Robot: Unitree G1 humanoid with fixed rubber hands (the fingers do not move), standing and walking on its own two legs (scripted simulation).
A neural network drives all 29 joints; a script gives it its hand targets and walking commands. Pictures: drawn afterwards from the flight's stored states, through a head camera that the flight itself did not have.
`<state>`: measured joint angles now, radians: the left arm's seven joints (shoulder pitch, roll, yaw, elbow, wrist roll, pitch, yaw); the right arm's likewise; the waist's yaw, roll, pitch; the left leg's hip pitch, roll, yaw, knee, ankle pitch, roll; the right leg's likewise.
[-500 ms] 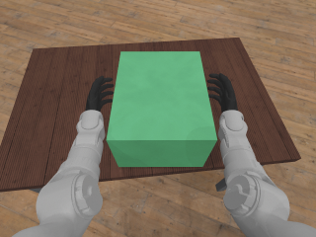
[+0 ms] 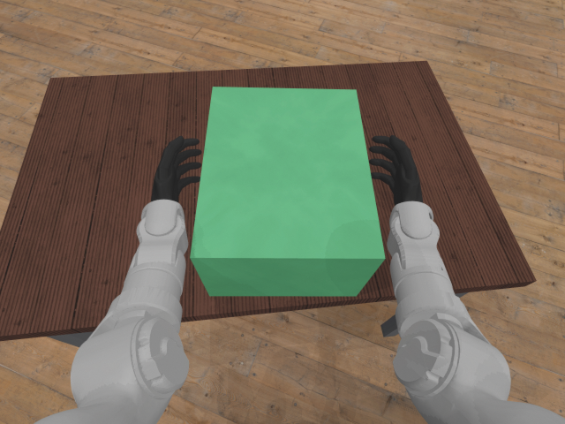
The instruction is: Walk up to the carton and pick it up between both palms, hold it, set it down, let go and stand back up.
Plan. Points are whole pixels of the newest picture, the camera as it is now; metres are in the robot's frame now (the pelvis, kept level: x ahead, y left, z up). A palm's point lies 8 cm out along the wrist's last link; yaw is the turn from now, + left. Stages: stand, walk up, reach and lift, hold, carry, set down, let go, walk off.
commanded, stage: set down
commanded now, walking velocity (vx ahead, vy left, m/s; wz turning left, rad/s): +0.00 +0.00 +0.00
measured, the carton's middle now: (284, 191) +0.49 +0.00 -0.04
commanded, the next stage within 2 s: none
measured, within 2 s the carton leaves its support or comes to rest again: neither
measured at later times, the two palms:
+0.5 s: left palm (168, 193) +0.44 +0.17 +0.03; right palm (404, 193) +0.43 -0.17 +0.04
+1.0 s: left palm (158, 184) +0.45 +0.18 +0.04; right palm (419, 187) +0.44 -0.19 +0.04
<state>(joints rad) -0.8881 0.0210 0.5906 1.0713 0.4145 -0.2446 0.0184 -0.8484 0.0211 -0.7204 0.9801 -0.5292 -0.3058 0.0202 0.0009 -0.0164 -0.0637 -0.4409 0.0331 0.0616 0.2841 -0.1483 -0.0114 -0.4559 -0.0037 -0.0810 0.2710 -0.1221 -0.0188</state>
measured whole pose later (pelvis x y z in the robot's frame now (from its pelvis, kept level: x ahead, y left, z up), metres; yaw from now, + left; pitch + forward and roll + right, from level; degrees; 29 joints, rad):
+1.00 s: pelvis -0.02 +0.00 -0.02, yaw -2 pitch +27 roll -1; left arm -1.16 0.26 -0.01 1.66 -0.20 -0.38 0.08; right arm -1.11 -0.23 -0.03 1.53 0.21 -0.30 -0.03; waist 0.00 -0.01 -0.27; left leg -0.78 0.07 0.07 0.56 -0.25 -0.02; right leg -0.78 0.02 -0.07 0.49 -0.18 -0.03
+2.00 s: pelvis -0.04 -0.01 -0.02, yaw -1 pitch +22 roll -1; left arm -1.25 0.40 -0.16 1.39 -0.34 -0.07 0.02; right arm -1.26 -0.46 0.20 1.45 0.53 -0.07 0.04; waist 0.01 -0.04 -0.23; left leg -0.68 0.06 0.04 0.48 -0.18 -0.03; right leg -0.68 0.02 -0.08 0.42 -0.13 -0.04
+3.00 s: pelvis -0.04 -0.01 -0.01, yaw +0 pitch +10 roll +0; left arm -0.54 0.29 0.01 0.91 -0.26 -0.19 -0.01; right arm -0.56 -0.31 0.09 0.99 0.39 -0.23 -0.02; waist 0.03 0.00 -0.12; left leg -0.44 0.05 0.02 0.48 -0.22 -0.03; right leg -0.45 0.02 -0.07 0.45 -0.18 -0.04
